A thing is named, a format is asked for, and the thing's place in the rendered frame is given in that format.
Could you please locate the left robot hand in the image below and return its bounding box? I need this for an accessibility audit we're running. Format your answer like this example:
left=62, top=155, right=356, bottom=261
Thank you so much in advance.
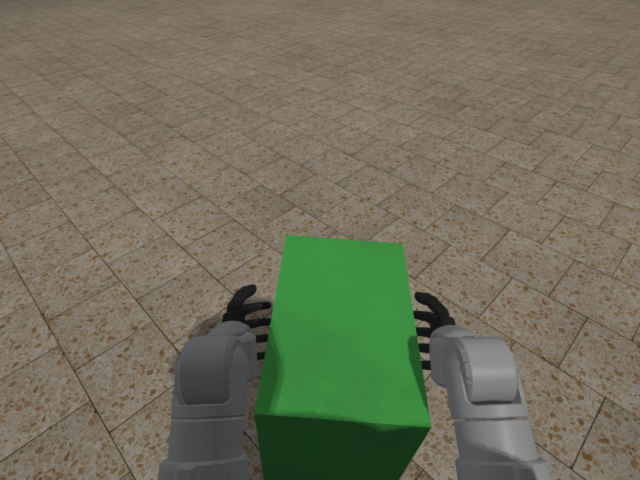
left=222, top=284, right=271, bottom=360

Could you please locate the right robot forearm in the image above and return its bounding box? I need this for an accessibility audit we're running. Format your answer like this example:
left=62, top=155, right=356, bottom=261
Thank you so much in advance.
left=429, top=325, right=552, bottom=480

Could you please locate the carton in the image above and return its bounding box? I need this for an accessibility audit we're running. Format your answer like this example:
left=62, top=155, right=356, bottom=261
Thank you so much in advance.
left=255, top=235, right=431, bottom=480

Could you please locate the right robot hand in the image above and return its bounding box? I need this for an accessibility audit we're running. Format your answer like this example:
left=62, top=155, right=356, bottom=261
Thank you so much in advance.
left=413, top=292, right=456, bottom=370

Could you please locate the left robot forearm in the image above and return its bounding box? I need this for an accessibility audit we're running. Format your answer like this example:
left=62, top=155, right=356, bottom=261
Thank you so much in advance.
left=158, top=321, right=258, bottom=480

